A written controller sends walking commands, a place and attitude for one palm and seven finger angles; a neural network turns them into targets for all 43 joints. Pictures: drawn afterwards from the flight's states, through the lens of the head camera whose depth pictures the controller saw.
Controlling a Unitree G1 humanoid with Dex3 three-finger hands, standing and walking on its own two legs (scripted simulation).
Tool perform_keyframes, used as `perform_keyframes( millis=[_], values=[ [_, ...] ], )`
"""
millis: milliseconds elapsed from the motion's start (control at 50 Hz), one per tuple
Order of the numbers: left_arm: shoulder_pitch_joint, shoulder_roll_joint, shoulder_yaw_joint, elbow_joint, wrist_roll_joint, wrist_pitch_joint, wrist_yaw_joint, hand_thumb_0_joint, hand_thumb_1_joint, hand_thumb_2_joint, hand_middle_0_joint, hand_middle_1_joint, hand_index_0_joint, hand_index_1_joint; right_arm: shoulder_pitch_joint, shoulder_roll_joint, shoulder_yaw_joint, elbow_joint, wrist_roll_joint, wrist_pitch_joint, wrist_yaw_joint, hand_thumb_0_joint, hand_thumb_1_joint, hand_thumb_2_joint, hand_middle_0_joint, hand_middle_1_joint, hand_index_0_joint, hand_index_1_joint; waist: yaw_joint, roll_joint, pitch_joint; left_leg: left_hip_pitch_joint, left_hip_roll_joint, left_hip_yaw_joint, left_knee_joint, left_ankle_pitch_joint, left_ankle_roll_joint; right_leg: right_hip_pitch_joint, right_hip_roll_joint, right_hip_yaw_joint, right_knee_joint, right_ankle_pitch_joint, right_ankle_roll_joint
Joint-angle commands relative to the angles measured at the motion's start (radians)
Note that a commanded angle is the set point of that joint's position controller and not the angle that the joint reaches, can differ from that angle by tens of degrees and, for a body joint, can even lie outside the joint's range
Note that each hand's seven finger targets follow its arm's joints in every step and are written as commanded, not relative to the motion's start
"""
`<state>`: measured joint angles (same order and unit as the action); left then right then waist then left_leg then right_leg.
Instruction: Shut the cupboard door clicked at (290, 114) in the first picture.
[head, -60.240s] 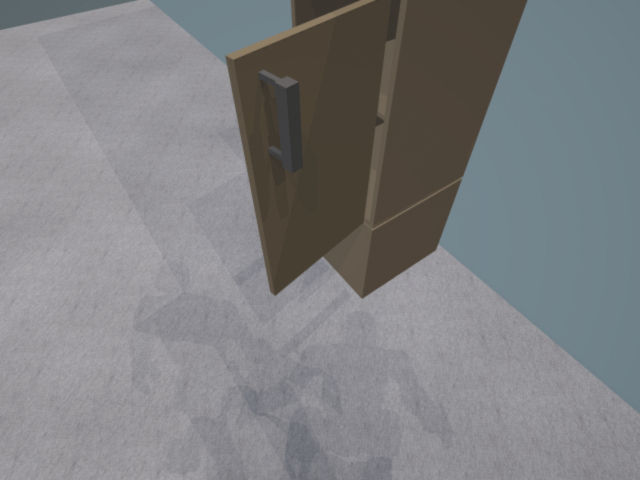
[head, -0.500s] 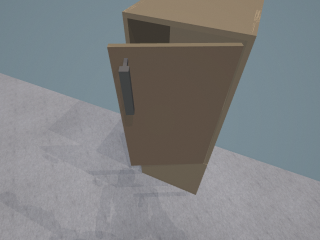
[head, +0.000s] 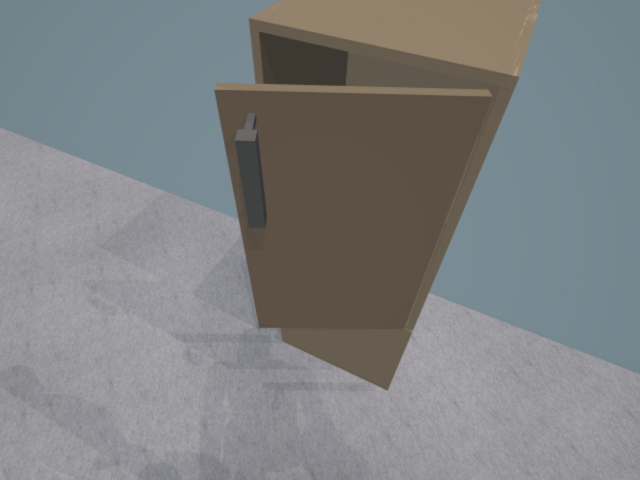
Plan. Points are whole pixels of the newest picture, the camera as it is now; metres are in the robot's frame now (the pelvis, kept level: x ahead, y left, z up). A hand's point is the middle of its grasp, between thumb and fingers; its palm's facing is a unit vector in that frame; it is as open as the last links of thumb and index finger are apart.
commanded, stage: look again from close up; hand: left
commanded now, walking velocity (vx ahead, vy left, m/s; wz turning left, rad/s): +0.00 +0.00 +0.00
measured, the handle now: (254, 172) +0.47 +0.12 +0.14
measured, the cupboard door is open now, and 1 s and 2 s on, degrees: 26 26 26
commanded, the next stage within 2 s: shuffle to correct the standing spot in 0.50 s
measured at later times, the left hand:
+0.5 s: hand out of the picture +0.02 +0.24 -0.18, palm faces -0.01 -0.97 -0.23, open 7.4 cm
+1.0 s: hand out of the picture -0.01 +0.18 -0.19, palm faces +0.04 -0.98 -0.20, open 7.4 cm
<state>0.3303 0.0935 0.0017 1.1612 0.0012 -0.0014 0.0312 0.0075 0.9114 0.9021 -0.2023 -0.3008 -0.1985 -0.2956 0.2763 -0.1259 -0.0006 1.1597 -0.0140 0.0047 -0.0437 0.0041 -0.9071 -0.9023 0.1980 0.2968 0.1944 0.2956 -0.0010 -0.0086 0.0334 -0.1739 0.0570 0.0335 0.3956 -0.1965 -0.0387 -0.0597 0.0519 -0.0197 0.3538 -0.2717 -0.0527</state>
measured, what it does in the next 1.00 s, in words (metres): stands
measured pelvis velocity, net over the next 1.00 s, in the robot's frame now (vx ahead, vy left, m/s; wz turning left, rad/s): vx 0.01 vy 0.01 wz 0.04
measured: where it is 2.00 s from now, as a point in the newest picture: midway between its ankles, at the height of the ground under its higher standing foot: outside the picture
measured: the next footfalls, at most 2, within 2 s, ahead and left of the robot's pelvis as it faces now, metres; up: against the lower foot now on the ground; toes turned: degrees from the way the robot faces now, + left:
right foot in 1.60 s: +0.10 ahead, -0.24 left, +0.00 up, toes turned +0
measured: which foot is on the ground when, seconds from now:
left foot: down 0.00-1.00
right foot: down 0.00-1.00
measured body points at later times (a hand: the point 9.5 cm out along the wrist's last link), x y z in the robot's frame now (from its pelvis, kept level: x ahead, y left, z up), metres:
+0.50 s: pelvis +0.00 +0.05 -0.01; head +0.00 +0.05 +0.44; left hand +0.02 +0.29 -0.16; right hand +0.02 -0.18 -0.16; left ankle +0.00 +0.14 -0.74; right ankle -0.05 -0.08 -0.74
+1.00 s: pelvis +0.01 +0.01 -0.01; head +0.04 +0.01 +0.44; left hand -0.01 +0.24 -0.17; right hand +0.01 -0.22 -0.17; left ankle +0.00 +0.13 -0.74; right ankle -0.05 -0.08 -0.74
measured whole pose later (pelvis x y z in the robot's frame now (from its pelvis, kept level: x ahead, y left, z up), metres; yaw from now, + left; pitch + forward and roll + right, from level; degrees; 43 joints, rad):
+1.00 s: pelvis +0.01 +0.01 -0.01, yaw +2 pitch +2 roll +0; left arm 0.33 0.16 0.01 1.07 0.03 0.01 0.02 0.01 0.91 0.90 -0.20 -0.30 -0.20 -0.30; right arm 0.30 -0.16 -0.01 1.09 -0.03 0.01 -0.04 0.01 -0.90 -0.90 0.20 0.30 0.20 0.30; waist -0.01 0.00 0.01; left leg -0.31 0.02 0.01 0.61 -0.35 0.02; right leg -0.18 0.02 -0.07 0.52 -0.38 -0.04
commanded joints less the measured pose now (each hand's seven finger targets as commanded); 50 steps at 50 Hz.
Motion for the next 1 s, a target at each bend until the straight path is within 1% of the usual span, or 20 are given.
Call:
perform_keyframes(
  millis=[0, 20, 40, 80, 120, 140, 160, 180, 220, 300, 320, 460, 580, 700, 800, 840, 900, 940, 960, 980],
  values=[
    [0.126, 0.186, 0.028, -0.058, 0.024, -0.07, 0.049, 0.0, 0.9, 0.9, -0.2, -0.3, -0.2, -0.3, -0.006, -0.049, -0.014, -0.143, 0.008, -0.027, 0.013, 0.0, -0.9, -0.9, 0.2, 0.3, 0.2, 0.3, -0.014, -0.022, -0.003, -0.131, -0.011, -0.038, 0.261, -0.144, 0.043, -0.043, -0.266, 0.214, 0.027, 0.918, 0.06],
    [0.09, 0.17, 0.02, -0.076, 0.022, -0.067, 0.039, 0.0, 0.9, 0.9, -0.2, -0.3, -0.2, -0.3, 0.019, -0.053, -0.022, -0.138, 0.005, -0.026, 0.011, 0.0, -0.9, -0.9, 0.2, 0.3, 0.2, 0.3, -0.026, 0.051, -0.028, -0.118, -0.008, -0.023, 0.224, -0.143, 0.052, -0.039, -0.252, 0.18, 0.049, 0.826, 0.004],
    [0.07, 0.171, 0.021, -0.076, 0.021, -0.068, 0.037, 0.0, 0.9, 0.9, -0.2, -0.3, -0.2, -0.3, 0.032, -0.04, -0.017, -0.129, 0.007, -0.027, 0.015, 0.0, -0.9, -0.9, 0.2, 0.3, 0.2, 0.3, -0.025, 0.019, -0.042, -0.084, -0.004, -0.006, 0.178, -0.095, 0.039, -0.056, -0.234, 0.147, 0.052, 0.736, -0.02],
    [0.067, 0.144, 0.013, -0.095, 0.016, -0.066, 0.031, 0.0, 0.9, 0.9, -0.2, -0.3, -0.2, -0.3, 0.063, -0.065, -0.018, -0.134, 0.007, -0.034, 0.017, 0.0, -0.9, -0.9, 0.2, 0.3, 0.2, 0.3, -0.031, -0.038, -0.079, -0.022, 0.001, -0.046, 0.117, 0.044, 0.049, -0.082, -0.17, 0.131, 0.084, 0.507, -0.015],
    [0.06, 0.117, 0.009, -0.105, 0.013, -0.056, 0.032, 0.0, 0.9, 0.9, -0.2, -0.3, -0.2, -0.3, 0.077, -0.106, -0.019, -0.14, 0.004, -0.041, 0.011, 0.0, -0.9, -0.9, 0.2, 0.3, 0.2, 0.3, -0.026, -0.071, -0.054, -0.013, 0.043, -0.072, 0.101, 0.138, 0.066, -0.135, -0.132, 0.116, 0.078, 0.334, -0.002],
    [0.055, 0.111, 0.007, -0.106, 0.016, -0.048, 0.03, 0.0, 0.9, 0.9, -0.2, -0.3, -0.2, -0.3, 0.064, -0.103, -0.019, -0.134, 0.001, -0.045, 0.011, 0.0, -0.9, -0.9, 0.2, 0.3, 0.2, 0.3, -0.014, 0.051, -0.007, -0.032, 0.042, -0.076, 0.084, 0.171, 0.069, -0.154, -0.127, 0.107, 0.084, 0.262, -0.001],
    [0.055, 0.127, 0.008, -0.106, 0.016, -0.039, 0.027, 0.0, 0.9, 0.9, -0.2, -0.3, -0.2, -0.3, 0.052, -0.105, -0.014, -0.138, 0.001, -0.044, 0.01, 0.0, -0.9, -0.9, 0.2, 0.3, 0.2, 0.3, -0.007, 0.089, 0.018, -0.044, 0.043, -0.091, 0.065, 0.175, 0.076, -0.164, -0.114, 0.105, 0.091, 0.184, 0.002],
    [0.061, 0.13, 0.007, -0.108, 0.016, -0.032, 0.025, 0.0, 0.9, 0.9, -0.2, -0.3, -0.2, -0.3, 0.042, -0.112, -0.013, -0.144, 0.001, -0.041, 0.01, 0.0, -0.9, -0.9, 0.2, 0.3, 0.2, 0.3, 0.001, 0.096, 0.046, -0.067, 0.048, -0.102, 0.045, 0.13, 0.083, -0.18, -0.105, 0.103, 0.083, 0.099, 0.004],
    [0.057, 0.134, 0.003, -0.11, 0.018, -0.024, 0.02, 0.0, 0.9, 0.9, -0.2, -0.3, -0.2, -0.3, 0.031, -0.123, -0.014, -0.157, 0.001, -0.039, 0.011, 0.0, -0.9, -0.9, 0.2, 0.3, 0.2, 0.3, 0.006, 0.034, 0.082, -0.1, 0.047, -0.121, 0.007, 0.041, 0.09, -0.198, -0.098, 0.101, 0.07, 0.014, 0.008],
    [0.037, 0.15, 0.0, -0.12, 0.017, -0.019, 0.014, 0.0, 0.9, 0.9, -0.2, -0.3, -0.2, -0.3, 0.028, -0.149, -0.015, -0.158, -0.002, -0.042, 0.014, 0.0, -0.9, -0.9, 0.2, 0.3, 0.2, 0.3, 0.006, -0.006, 0.069, -0.083, 0.046, -0.133, -0.025, 0.009, 0.097, -0.198, -0.101, 0.096, 0.075, -0.001, 0.015],
    [0.034, 0.153, 0.002, -0.124, 0.017, -0.017, 0.013, 0.0, 0.9, 0.9, -0.2, -0.3, -0.2, -0.3, 0.027, -0.155, -0.015, -0.159, -0.002, -0.043, 0.014, 0.0, -0.9, -0.9, 0.2, 0.3, 0.2, 0.3, 0.008, 0.02, 0.062, -0.081, 0.049, -0.138, -0.034, 0.005, 0.099, -0.194, -0.101, 0.093, 0.079, -0.003, 0.017],
    [0.012, 0.194, 0.005, -0.128, 0.015, -0.018, 0.011, 0.0, 0.9, 0.9, -0.2, -0.3, -0.2, -0.3, 0.015, -0.175, -0.013, -0.142, 0.0, -0.051, 0.014, 0.0, -0.9, -0.9, 0.2, 0.3, 0.2, 0.3, 0.014, 0.016, -0.005, -0.026, 0.047, -0.122, -0.019, 0.138, 0.102, -0.15, -0.122, 0.089, 0.081, 0.076, 0.025],
    [-0.001, 0.206, 0.005, -0.119, 0.014, -0.015, 0.008, 0.0, 0.9, 0.9, -0.2, -0.3, -0.2, -0.3, 0.011, -0.179, -0.014, -0.123, 0.001, -0.049, 0.014, 0.0, -0.9, -0.9, 0.2, 0.3, 0.2, 0.3, 0.012, 0.024, 0.003, -0.017, 0.047, -0.115, -0.029, 0.13, 0.099, -0.151, -0.128, 0.091, 0.07, 0.079, 0.026],
    [0.018, 0.168, 0.002, -0.097, 0.023, 0.004, 0.002, 0.0, 0.9, 0.9, -0.2, -0.3, -0.2, -0.3, 0.035, -0.185, -0.025, -0.104, -0.004, -0.034, 0.008, 0.0, -0.9, -0.9, 0.2, 0.3, 0.2, 0.3, -0.001, 0.056, 0.034, -0.015, 0.117, -0.229, -0.098, -0.029, 0.137, -0.218, -0.091, 0.009, 0.143, -0.068, 0.038],
    [0.03, 0.159, 0.01, -0.106, 0.03, 0.012, -0.005, 0.0, 0.9, 0.9, -0.2, -0.3, -0.2, -0.3, 0.061, -0.204, -0.043, -0.105, -0.009, -0.022, -0.005, 0.0, -0.9, -0.9, 0.2, 0.3, 0.2, 0.3, -0.006, 0.111, 0.021, 0.009, 0.175, -0.31, -0.091, 0.031, 0.194, -0.292, -0.083, -0.013, 0.221, -0.14, 0.036],
    [0.047, 0.156, 0.014, -0.106, 0.031, 0.011, -0.008, 0.0, 0.9, 0.9, -0.2, -0.3, -0.2, -0.3, 0.055, -0.197, -0.048, -0.108, -0.009, -0.018, -0.007, 0.0, -0.9, -0.9, 0.2, 0.3, 0.2, 0.3, 0.002, 0.083, 0.009, -0.035, 0.161, -0.285, -0.046, 0.065, 0.187, -0.239, -0.089, -0.008, 0.162, -0.091, 0.03],
    [0.097, 0.172, 0.025, -0.103, 0.029, 0.006, -0.007, 0.0, 0.9, 0.9, -0.2, -0.3, -0.2, -0.3, 0.023, -0.166, -0.046, -0.126, -0.008, -0.02, -0.001, 0.0, -0.9, -0.9, 0.2, 0.3, 0.2, 0.3, 0.023, -0.022, -0.014, -0.189, 0.066, -0.139, 0.076, 0.028, 0.126, -0.072, -0.14, 0.051, 0.061, -0.001, 0.011],
    [0.136, 0.209, 0.037, -0.096, 0.032, 0.004, 0.001, 0.0, 0.9, 0.9, -0.2, -0.3, -0.2, -0.3, 0.005, -0.099, -0.034, -0.143, -0.007, -0.018, 0.001, 0.0, -0.9, -0.9, 0.2, 0.3, 0.2, 0.3, 0.033, -0.242, -0.001, -0.302, -0.047, 0.025, 0.252, -0.142, 0.08, -0.002, -0.257, 0.149, -0.015, 0.205, -0.046],
    [0.151, 0.198, 0.034, -0.098, 0.032, 0.003, 0.003, 0.0, 0.9, 0.9, -0.2, -0.3, -0.2, -0.3, -0.031, -0.094, -0.032, -0.155, -0.01, -0.015, 0.0, 0.0, -0.9, -0.9, 0.2, 0.3, 0.2, 0.3, 0.048, -0.249, 0.028, -0.336, -0.047, 0.036, 0.357, -0.303, 0.074, -0.022, -0.298, 0.175, -0.024, 0.382, -0.082],
    [0.15, 0.186, 0.029, -0.1, 0.036, 0.0, 0.005, 0.0, 0.9, 0.9, -0.2, -0.3, -0.2, -0.3, -0.037, -0.091, -0.034, -0.157, -0.009, -0.013, -0.001, 0.0, -0.9, -0.9, 0.2, 0.3, 0.2, 0.3, 0.042, -0.214, 0.03, -0.351, -0.038, 0.026, 0.441, -0.346, 0.072, -0.017, -0.305, 0.169, -0.007, 0.527, -0.12]
  ],
)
